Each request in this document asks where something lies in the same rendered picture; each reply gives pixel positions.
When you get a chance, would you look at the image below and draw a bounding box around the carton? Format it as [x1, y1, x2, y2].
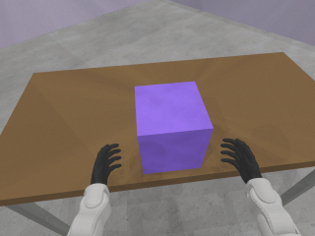
[134, 81, 214, 174]

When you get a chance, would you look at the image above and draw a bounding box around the right robot forearm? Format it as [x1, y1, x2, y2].
[244, 178, 301, 236]

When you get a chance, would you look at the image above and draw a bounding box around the left robot hand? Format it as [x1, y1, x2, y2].
[91, 144, 122, 186]

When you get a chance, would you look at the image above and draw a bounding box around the right robot hand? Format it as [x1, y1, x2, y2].
[220, 138, 263, 184]

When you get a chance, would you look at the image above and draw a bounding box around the left robot forearm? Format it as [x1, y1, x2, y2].
[67, 183, 111, 236]

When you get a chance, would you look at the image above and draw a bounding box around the table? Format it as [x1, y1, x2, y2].
[0, 52, 315, 236]

